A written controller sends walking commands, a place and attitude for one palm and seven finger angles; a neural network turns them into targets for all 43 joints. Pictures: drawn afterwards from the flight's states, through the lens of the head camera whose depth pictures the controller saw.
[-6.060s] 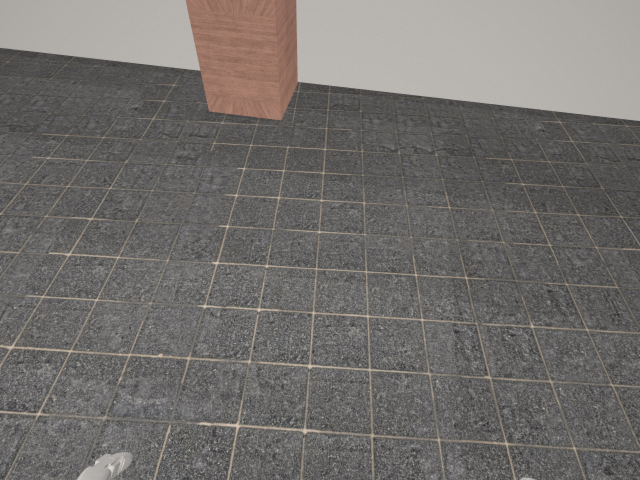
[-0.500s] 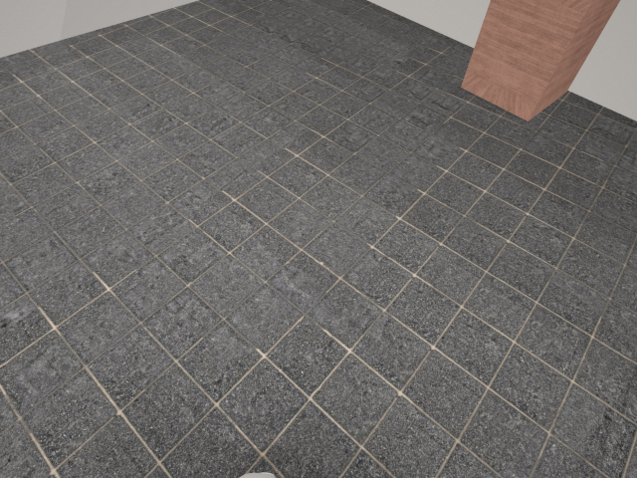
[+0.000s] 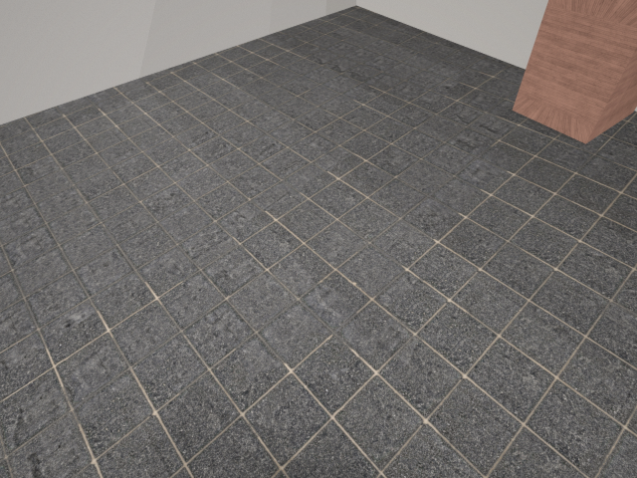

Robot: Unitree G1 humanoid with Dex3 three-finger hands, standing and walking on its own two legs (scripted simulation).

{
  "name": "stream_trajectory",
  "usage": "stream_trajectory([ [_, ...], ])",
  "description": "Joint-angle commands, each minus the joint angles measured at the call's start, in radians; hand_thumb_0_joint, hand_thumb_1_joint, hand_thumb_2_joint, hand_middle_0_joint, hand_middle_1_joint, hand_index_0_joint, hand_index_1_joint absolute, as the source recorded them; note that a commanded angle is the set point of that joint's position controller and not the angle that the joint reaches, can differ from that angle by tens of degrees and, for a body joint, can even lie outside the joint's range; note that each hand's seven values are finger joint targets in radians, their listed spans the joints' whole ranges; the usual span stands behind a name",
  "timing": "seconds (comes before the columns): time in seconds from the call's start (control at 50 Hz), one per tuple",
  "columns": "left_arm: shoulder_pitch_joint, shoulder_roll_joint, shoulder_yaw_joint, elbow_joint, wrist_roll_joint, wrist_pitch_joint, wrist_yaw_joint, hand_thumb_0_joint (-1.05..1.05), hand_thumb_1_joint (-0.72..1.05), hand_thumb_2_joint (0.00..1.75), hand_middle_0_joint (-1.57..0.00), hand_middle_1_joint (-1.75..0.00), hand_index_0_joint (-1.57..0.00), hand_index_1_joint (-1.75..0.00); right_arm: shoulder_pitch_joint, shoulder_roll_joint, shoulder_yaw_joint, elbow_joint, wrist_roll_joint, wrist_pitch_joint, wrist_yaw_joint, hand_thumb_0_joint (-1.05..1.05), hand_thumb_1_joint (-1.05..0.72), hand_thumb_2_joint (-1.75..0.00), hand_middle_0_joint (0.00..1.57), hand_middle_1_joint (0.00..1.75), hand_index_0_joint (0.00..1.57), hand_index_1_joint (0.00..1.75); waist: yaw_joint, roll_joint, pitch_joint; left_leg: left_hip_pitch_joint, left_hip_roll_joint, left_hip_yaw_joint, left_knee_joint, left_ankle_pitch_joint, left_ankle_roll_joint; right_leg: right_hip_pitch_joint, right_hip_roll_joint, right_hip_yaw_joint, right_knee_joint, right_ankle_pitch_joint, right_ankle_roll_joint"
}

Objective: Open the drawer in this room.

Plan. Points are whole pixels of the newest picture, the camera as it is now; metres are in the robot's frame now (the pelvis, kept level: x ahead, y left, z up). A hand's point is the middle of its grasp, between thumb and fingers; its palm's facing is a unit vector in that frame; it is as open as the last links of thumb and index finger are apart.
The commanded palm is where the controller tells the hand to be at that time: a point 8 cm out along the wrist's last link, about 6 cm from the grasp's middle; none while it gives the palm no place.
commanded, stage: turn or walk to find it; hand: left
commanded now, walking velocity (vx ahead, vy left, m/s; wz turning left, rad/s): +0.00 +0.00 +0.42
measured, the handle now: out of the picture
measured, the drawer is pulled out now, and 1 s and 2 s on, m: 0.00 0.00 0.00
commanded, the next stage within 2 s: none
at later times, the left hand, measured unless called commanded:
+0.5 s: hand out of the picture -0.10 +0.20 -0.19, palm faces +0.28 -0.93 -0.22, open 7.3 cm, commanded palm none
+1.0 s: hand out of the picture +0.01 +0.22 -0.15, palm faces +0.36 -0.89 -0.28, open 7.3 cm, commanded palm none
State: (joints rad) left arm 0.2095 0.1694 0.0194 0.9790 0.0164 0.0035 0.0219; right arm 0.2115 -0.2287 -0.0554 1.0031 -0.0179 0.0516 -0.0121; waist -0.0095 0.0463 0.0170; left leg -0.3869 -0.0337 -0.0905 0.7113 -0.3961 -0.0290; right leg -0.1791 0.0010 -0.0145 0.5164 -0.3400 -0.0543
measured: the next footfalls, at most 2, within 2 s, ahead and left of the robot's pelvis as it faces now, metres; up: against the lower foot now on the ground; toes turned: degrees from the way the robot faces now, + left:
left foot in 0.48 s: -0.02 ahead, +0.13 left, +0.00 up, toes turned +16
right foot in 0.98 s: +0.03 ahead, -0.11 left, +0.00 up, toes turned +20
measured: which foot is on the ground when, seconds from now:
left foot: up 0.00-0.46, down 0.48-0.98, up 1.00-1.00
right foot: down 0.00-0.48, up 0.50-0.96, down 0.98-1.00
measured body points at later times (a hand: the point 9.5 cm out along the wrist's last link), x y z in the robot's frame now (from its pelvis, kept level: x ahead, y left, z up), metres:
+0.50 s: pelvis -0.02 +0.02 -0.01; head +0.01 +0.05 +0.44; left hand -0.11 +0.25 -0.17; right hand +0.15 -0.20 -0.15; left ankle -0.05 +0.12 -0.74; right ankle -0.04 -0.08 -0.73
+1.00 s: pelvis -0.04 -0.02 -0.01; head +0.00 -0.02 +0.44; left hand -0.01 +0.26 -0.13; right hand +0.07 -0.24 -0.17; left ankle -0.05 +0.12 -0.74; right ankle +0.00 -0.12 -0.74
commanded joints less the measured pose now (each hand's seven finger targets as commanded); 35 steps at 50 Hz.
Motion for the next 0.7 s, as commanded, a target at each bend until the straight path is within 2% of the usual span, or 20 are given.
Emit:
stream_trajectory([
  [0.0, 0.042, 0.164, 0.027, -0.03, -0.002, -0.023, 0.009, 0.0, 0.9, 0.9, -0.2, -0.3, -0.2, -0.3, 0.014, -0.057, -0.014, -0.02, 0.004, -0.013, -0.001, 0.0, -0.9, -0.9, 0.2, 0.3, 0.2, 0.3, 0.001, -0.187, 0.057, -0.08, 0.03, 0.054, 0.229, -0.016, -0.007, 0.041, -0.244, 0.123, -0.168, 0.668, -0.057],
  [0.04, 0.079, 0.163, 0.029, -0.018, -0.002, -0.024, 0.012, 0.0, 0.9, 0.9, -0.2, -0.3, -0.2, -0.3, 0.002, -0.061, -0.015, -0.014, 0.007, -0.006, 0.0, 0.0, -0.9, -0.9, 0.2, 0.3, 0.2, 0.3, 0.01, -0.182, 0.052, -0.099, 0.036, 0.065, 0.296, 0.003, -0.019, 0.081, -0.244, 0.084, -0.158, 0.756, -0.043],
  [0.12, 0.139, 0.153, 0.036, -0.005, 0.003, -0.023, 0.02, 0.0, 0.9, 0.9, -0.2, -0.3, -0.2, -0.3, -0.042, -0.071, -0.017, -0.022, 0.007, 0.002, 0.001, 0.0, -0.9, -0.9, 0.2, 0.3, 0.2, 0.3, 0.031, -0.194, 0.033, -0.133, 0.051, 0.067, 0.343, -0.01, -0.03, 0.141, -0.277, 0.094, -0.152, 0.776, -0.062],
  [0.18, 0.182, 0.168, 0.042, 0.002, 0.008, -0.022, 0.025, 0.0, 0.9, 0.9, -0.2, -0.3, -0.2, -0.3, -0.095, -0.067, -0.009, -0.036, 0.007, -0.001, 0.003, 0.0, -0.9, -0.9, 0.2, 0.3, 0.2, 0.3, 0.056, -0.178, -0.008, -0.143, 0.056, 0.076, 0.284, -0.054, -0.032, 0.223, -0.305, 0.115, -0.126, 0.83, -0.093],
  [0.22, 0.204, 0.173, 0.047, 0.011, 0.011, -0.021, 0.027, 0.0, 0.9, 0.9, -0.2, -0.3, -0.2, -0.3, -0.119, -0.059, -0.004, -0.041, 0.01, -0.005, 0.004, 0.0, -0.9, -0.9, 0.2, 0.3, 0.2, 0.3, 0.067, -0.189, -0.029, -0.136, 0.055, 0.092, 0.227, -0.074, -0.029, 0.265, -0.316, 0.11, -0.109, 0.869, -0.104],
  [0.28, 0.212, 0.19, 0.05, 0.017, 0.014, -0.017, 0.028, 0.0, 0.9, 0.9, -0.2, -0.3, -0.2, -0.3, -0.14, -0.053, 0.003, -0.05, 0.013, -0.01, 0.006, 0.0, -0.9, -0.9, 0.2, 0.3, 0.2, 0.3, 0.071, -0.192, -0.052, -0.089, 0.053, 0.114, 0.135, -0.075, -0.019, 0.265, -0.325, 0.097, -0.091, 0.88, -0.115],
  [0.32, 0.197, 0.198, 0.055, 0.02, 0.017, -0.015, 0.028, 0.0, 0.9, 0.9, -0.2, -0.3, -0.2, -0.3, -0.143, -0.05, 0.005, -0.054, 0.016, -0.015, 0.007, 0.0, -0.9, -0.9, 0.2, 0.3, 0.2, 0.3, 0.065, -0.196, -0.054, -0.035, 0.056, 0.126, 0.055, -0.077, -0.009, 0.239, -0.338, 0.089, -0.08, 0.862, -0.116],
  [0.34, 0.192, 0.206, 0.055, 0.019, 0.017, -0.013, 0.026, 0.0, 0.9, 0.9, -0.2, -0.3, -0.2, -0.3, -0.139, -0.048, 0.006, -0.055, 0.016, -0.016, 0.008, 0.0, -0.9, -0.9, 0.2, 0.3, 0.2, 0.3, 0.061, -0.202, -0.06, -0.009, 0.05, 0.139, 0.014, -0.059, -0.006, 0.228, -0.331, 0.073, -0.07, 0.857, -0.106],
  [0.38, 0.164, 0.215, 0.056, 0.022, 0.014, -0.011, 0.023, 0.0, 0.9, 0.9, -0.2, -0.3, -0.2, -0.3, -0.111, -0.052, 0.007, -0.051, 0.016, -0.018, 0.007, 0.0, -0.9, -0.9, 0.2, 0.3, 0.2, 0.3, 0.037, -0.2, -0.06, 0.063, 0.046, 0.16, -0.089, 0.018, 0.002, 0.184, -0.322, 0.037, -0.044, 0.809, -0.079],
  [0.4, 0.15, 0.214, 0.057, 0.018, 0.01, -0.01, 0.021, 0.0, 0.9, 0.9, -0.2, -0.3, -0.2, -0.3, -0.087, -0.059, 0.005, -0.047, 0.014, -0.022, 0.007, 0.0, -0.9, -0.9, 0.2, 0.3, 0.2, 0.3, 0.021, -0.196, -0.069, 0.131, 0.049, 0.163, -0.172, 0.095, 0.008, 0.146, -0.312, 0.013, -0.014, 0.76, -0.055],
  [0.42, 0.123, 0.212, 0.057, 0.016, 0.003, -0.007, 0.018, 0.0, 0.9, 0.9, -0.2, -0.3, -0.2, -0.3, -0.042, -0.079, 0.0, -0.037, 0.012, -0.028, 0.009, 0.0, -0.9, -0.9, 0.2, 0.3, 0.2, 0.3, -0.013, -0.157, -0.081, 0.245, 0.067, 0.149, -0.297, 0.235, 0.018, 0.074, -0.288, -0.034, 0.068, 0.673, -0.013],
  [0.44, 0.133, 0.181, 0.054, -0.004, -0.003, -0.003, 0.013, 0.0, 0.9, 0.9, -0.2, -0.3, -0.2, -0.3, 0.002, -0.149, -0.015, -0.037, 0.001, -0.039, 0.006, 0.0, -0.9, -0.9, 0.2, 0.3, 0.2, 0.3, -0.029, 0.012, -0.125, 0.406, 0.211, -0.022, -0.339, 0.479, 0.083, -0.096, -0.206, -0.11, 0.222, 0.413, 0.053],
  [0.46, 0.124, 0.126, 0.035, -0.037, -0.006, 0.002, 0.01, 0.0, 0.9, 0.9, -0.2, -0.3, -0.2, -0.3, 0.035, -0.224, -0.031, -0.036, 0.002, -0.037, 0.003, 0.0, -0.9, -0.9, 0.2, 0.3, 0.2, 0.3, -0.035, 0.246, -0.107, 0.473, 0.429, -0.277, -0.349, 0.878, 0.22, -0.314, -0.095, -0.13, 0.409, -0.246, 0.116],
  [0.48, 0.084, 0.144, 0.037, -0.049, 0.002, 0.015, 0.018, 0.0, 0.9, 0.9, -0.2, -0.3, -0.2, -0.3, 0.048, -0.233, -0.034, -0.026, 0.006, -0.026, 0.002, 0.0, -0.9, -0.9, 0.2, 0.3, 0.2, 0.3, -0.045, 0.154, -0.094, 0.365, 0.454, -0.22, -0.349, 0.818, 0.277, -0.277, -0.095, -0.045, 0.508, -0.323, 0.108],
  [0.5, 0.053, 0.143, 0.042, -0.039, 0.003, 0.025, 0.017, 0.0, 0.9, 0.9, -0.2, -0.3, -0.2, -0.3, 0.003, -0.198, -0.024, -0.033, 0.003, -0.029, -0.006, 0.0, -0.9, -0.9, 0.2, 0.3, 0.2, 0.3, -0.033, 0.137, -0.034, 0.283, 0.396, -0.195, -0.387, 0.647, 0.263, -0.286, -0.108, -0.012, 0.539, -0.263, 0.108],
  [0.52, 0.042, 0.147, 0.047, -0.035, 0.006, 0.029, 0.01, 0.0, 0.9, 0.9, -0.2, -0.3, -0.2, -0.3, -0.048, -0.174, -0.019, -0.055, 0.002, -0.031, -0.01, 0.0, -0.9, -0.9, 0.2, 0.3, 0.2, 0.3, -0.012, 0.125, 0.006, 0.243, 0.357, -0.188, -0.397, 0.554, 0.243, -0.312, -0.118, -0.005, 0.556, -0.206, 0.111],
  [0.56, 0.054, 0.14, 0.049, -0.029, 0.008, 0.03, 0.001, 0.0, 0.9, 0.9, -0.2, -0.3, -0.2, -0.3, -0.084, -0.166, -0.012, -0.077, -0.001, -0.033, -0.011, 0.0, -0.9, -0.9, 0.2, 0.3, 0.2, 0.3, 0.008, 0.077, 0.033, 0.209, 0.305, -0.14, -0.404, 0.506, 0.214, -0.312, -0.108, -0.003, 0.576, -0.125, 0.118],
  [0.6, 0.063, 0.136, 0.05, -0.029, 0.008, 0.03, -0.002, 0.0, 0.9, 0.9, -0.2, -0.3, -0.2, -0.3, -0.074, -0.166, -0.016, -0.083, 0.001, -0.039, -0.008, 0.0, -0.9, -0.9, 0.2, 0.3, 0.2, 0.3, 0.013, 0.056, 0.014, 0.221, 0.27, -0.114, -0.41, 0.506, 0.199, -0.311, -0.098, -0.007, 0.567, -0.076, 0.127],
  [0.68, 0.016, 0.139, 0.055, -0.063, 0.006, 0.032, -0.002, 0.0, 0.9, 0.9, -0.2, -0.3, -0.2, -0.3, -0.034, -0.169, -0.025, -0.089, 0.0, -0.042, -0.003, 0.0, -0.9, -0.9, 0.2, 0.3, 0.2, 0.3, 0.001, 0.081, -0.009, 0.232, 0.254, -0.137, -0.41, 0.491, 0.201, -0.308, -0.089, -0.005, 0.501, -0.059, 0.141],
])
